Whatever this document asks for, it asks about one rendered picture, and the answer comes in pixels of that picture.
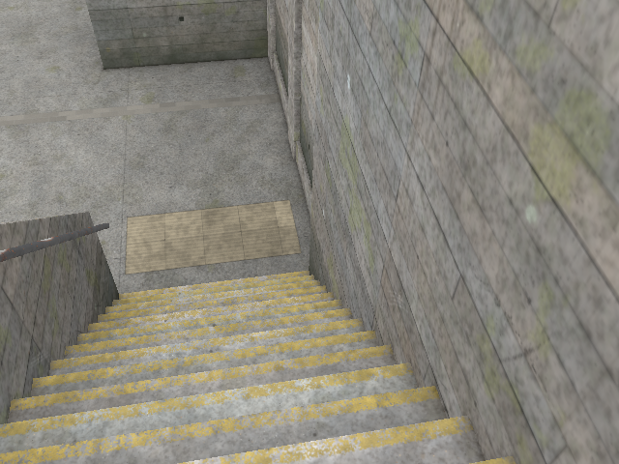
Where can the stairs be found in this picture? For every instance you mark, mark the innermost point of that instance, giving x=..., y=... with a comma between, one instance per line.
x=260, y=370

